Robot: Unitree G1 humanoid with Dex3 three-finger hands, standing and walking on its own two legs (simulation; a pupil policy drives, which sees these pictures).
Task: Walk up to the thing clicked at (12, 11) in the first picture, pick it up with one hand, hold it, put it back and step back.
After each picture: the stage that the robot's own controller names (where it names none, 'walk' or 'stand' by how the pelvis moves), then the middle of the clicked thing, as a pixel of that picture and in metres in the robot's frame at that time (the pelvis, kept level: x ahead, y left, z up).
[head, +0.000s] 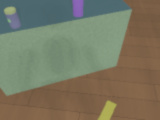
stand; (12, 18) +0.86 +0.47 -0.06
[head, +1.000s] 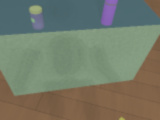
walk; (37, 17) +0.80 +0.28 -0.03
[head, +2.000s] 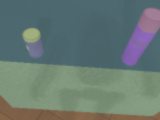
stand; (34, 43) +0.51 +0.25 -0.03
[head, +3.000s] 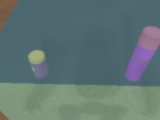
stand; (39, 64) +0.47 +0.22 -0.05
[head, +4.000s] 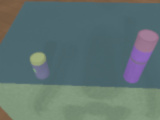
stand; (40, 66) +0.49 +0.23 -0.06
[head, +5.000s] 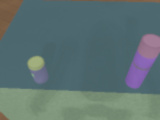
stand; (38, 70) +0.45 +0.23 -0.06
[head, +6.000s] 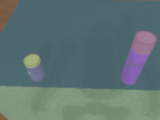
stand; (34, 68) +0.46 +0.24 -0.06
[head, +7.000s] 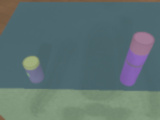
stand; (34, 70) +0.46 +0.25 -0.06
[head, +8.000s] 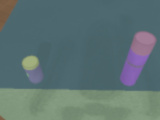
rise first; (33, 70) +0.45 +0.25 -0.06
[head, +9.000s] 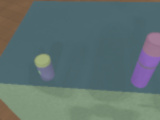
rise first; (45, 67) +0.46 +0.23 -0.06
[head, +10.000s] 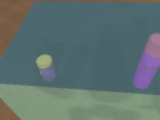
go down; (46, 68) +0.46 +0.22 -0.06
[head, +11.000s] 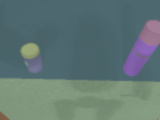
go down; (32, 58) +0.48 +0.20 -0.04
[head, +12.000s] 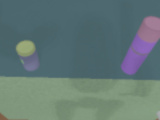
go down; (28, 56) +0.48 +0.21 -0.03
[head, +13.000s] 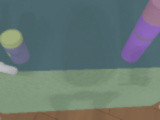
close in; (16, 48) +0.46 +0.23 +0.01
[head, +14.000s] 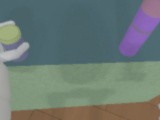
close; (13, 44) +0.47 +0.21 +0.03
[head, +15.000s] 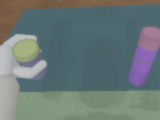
lift; (31, 60) +0.34 +0.17 +0.18
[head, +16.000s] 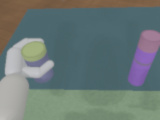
hold; (38, 63) +0.34 +0.16 +0.15
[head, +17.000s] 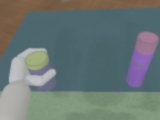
hold; (41, 72) +0.33 +0.15 +0.13
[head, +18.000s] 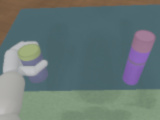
crouch; (34, 64) +0.37 +0.18 +0.12
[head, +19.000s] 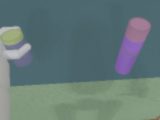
lower; (17, 48) +0.45 +0.21 +0.09
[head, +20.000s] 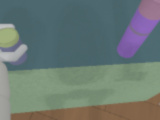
lower; (12, 47) +0.46 +0.21 +0.02
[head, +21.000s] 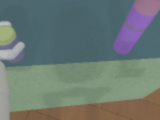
lower; (9, 45) +0.47 +0.21 +0.02
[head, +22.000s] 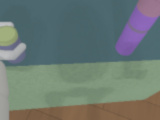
lower; (11, 45) +0.46 +0.21 +0.02
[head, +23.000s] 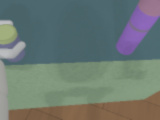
lower; (10, 44) +0.47 +0.21 +0.03
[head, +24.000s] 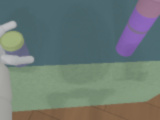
open; (16, 50) +0.45 +0.20 +0.02
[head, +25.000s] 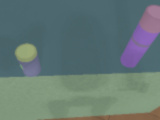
sink last; (29, 61) +0.43 +0.19 +0.00
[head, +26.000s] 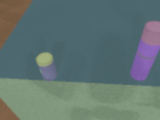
stand; (47, 67) +0.45 +0.21 -0.02
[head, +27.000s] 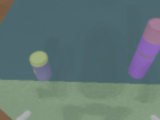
stand; (41, 66) +0.43 +0.20 -0.01
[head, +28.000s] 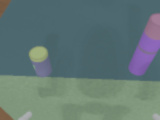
stand; (41, 62) +0.44 +0.20 +0.00
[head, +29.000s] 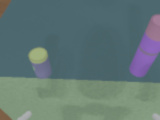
stand; (41, 63) +0.44 +0.19 +0.00
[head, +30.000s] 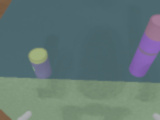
stand; (41, 64) +0.44 +0.20 +0.00
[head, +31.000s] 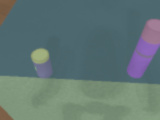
stand; (42, 64) +0.45 +0.20 -0.02
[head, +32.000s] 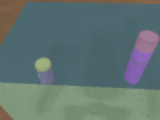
walk; (45, 71) +0.45 +0.20 -0.06
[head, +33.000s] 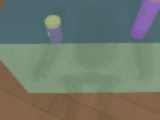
walk; (54, 30) +0.59 +0.17 -0.04
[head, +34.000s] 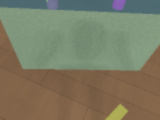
walk; out of the picture +0.87 +0.19 -0.04
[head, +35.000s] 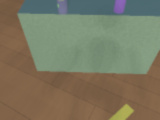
stand; (62, 4) +1.02 +0.19 -0.05
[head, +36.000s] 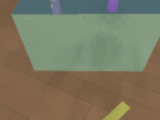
stand; (55, 4) +1.02 +0.23 -0.06
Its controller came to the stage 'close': yes
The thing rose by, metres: 0.21
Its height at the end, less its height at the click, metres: +0.00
